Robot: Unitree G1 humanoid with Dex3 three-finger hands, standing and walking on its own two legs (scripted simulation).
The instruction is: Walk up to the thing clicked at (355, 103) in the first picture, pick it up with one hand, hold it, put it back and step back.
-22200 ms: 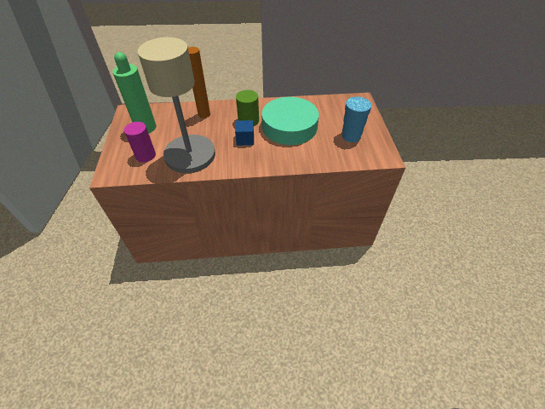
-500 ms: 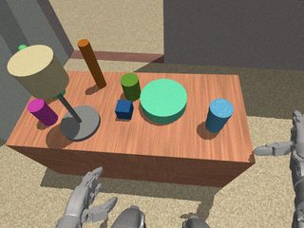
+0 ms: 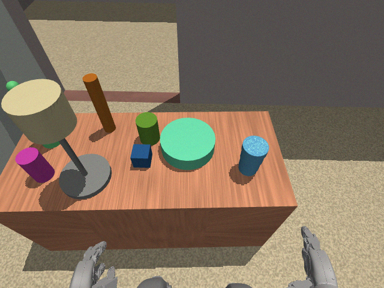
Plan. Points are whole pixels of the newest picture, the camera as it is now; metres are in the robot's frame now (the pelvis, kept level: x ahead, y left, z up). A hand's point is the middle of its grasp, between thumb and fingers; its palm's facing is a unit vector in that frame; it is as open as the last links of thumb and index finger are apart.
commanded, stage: home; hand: right
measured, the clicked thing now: (251, 157) +0.52 -0.19 -0.19
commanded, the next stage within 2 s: stand in 1.92 s
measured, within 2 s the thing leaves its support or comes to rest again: neither
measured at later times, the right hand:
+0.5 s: hand (288, 277) +0.15 -0.18 -0.07, palm faces +0.13 +0.96 -0.27, open 17.6 cm
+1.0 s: hand (294, 262) +0.18 -0.20 -0.07, palm faces +0.11 +0.96 -0.26, open 17.6 cm
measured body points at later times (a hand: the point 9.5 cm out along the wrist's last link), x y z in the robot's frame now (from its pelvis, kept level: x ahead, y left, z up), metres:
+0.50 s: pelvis -0.01 +0.00 +0.00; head +0.01 +0.00 +0.45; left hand +0.15 +0.24 -0.08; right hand +0.14 -0.23 -0.05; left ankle +0.03 +0.12 -0.70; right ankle -0.02 -0.12 -0.70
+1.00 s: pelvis +0.01 -0.01 +0.00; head +0.03 -0.02 +0.45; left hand +0.18 +0.22 -0.07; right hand +0.17 -0.25 -0.05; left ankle +0.03 +0.12 -0.70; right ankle -0.02 -0.13 -0.70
